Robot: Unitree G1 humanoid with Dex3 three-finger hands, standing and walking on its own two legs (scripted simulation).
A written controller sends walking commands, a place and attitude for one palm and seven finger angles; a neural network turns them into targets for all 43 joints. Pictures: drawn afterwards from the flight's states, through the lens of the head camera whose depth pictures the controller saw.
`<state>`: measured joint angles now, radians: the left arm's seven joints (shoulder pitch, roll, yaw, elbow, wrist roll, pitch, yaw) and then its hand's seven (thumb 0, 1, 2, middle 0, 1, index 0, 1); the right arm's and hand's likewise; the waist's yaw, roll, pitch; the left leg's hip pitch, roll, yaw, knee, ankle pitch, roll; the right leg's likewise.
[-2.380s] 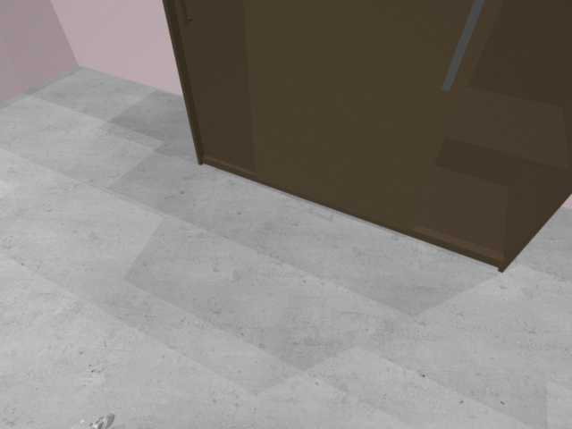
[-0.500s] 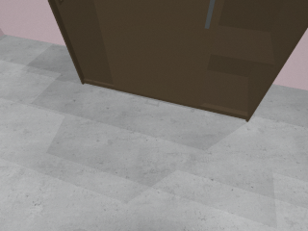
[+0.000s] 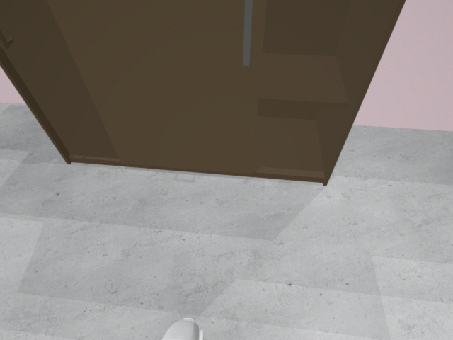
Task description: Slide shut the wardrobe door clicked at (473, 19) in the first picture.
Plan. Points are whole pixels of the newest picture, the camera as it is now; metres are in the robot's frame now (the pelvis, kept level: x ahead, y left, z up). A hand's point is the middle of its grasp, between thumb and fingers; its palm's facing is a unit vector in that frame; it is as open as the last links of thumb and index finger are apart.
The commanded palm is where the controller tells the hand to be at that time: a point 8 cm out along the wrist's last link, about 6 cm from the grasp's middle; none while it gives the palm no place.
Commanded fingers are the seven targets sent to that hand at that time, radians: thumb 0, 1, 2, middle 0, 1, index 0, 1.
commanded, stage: walk to a spot facing it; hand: left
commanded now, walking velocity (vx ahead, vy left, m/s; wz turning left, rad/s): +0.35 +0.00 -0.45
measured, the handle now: (248, 19) +1.05 +0.05 +0.11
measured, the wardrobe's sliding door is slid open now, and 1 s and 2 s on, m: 0.41 0.41 0.41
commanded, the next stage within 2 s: none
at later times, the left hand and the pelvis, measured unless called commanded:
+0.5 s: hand (134, 251) +0.33 +0.28 -0.18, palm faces -0.23 -0.95 -0.20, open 7.3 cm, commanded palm none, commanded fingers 0.00 0.90 0.90 -0.20 -0.30 -0.20 -0.30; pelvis +0.19 +0.10 +0.00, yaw -18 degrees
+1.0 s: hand (189, 211) +0.46 +0.17 -0.18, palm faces -0.54 -0.81 -0.23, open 7.3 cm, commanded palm none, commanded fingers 0.00 0.90 0.90 -0.20 -0.30 -0.20 -0.30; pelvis +0.28 +0.05 -0.01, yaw -36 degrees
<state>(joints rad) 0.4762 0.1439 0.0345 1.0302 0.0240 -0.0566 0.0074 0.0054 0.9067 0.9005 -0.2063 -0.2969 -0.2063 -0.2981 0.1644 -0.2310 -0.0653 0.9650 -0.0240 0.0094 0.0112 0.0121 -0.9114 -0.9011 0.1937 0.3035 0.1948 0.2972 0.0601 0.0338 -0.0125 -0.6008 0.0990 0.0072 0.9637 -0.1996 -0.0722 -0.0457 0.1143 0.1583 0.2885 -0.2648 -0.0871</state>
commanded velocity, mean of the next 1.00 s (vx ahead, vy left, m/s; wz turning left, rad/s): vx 0.06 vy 0.00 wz -0.59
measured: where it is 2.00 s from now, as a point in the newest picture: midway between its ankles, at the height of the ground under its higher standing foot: (228, 316)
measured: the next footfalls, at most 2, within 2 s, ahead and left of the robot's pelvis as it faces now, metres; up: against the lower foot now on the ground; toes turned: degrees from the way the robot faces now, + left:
left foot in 0.18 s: +0.21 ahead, +0.15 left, +0.00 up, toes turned -2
right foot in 0.82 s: +0.27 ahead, -0.05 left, +0.00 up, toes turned -36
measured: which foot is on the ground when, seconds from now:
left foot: up 0.00-0.16, down 0.18-0.80, up 0.82-1.00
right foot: down 0.00-0.18, up 0.20-0.80, down 0.82-1.00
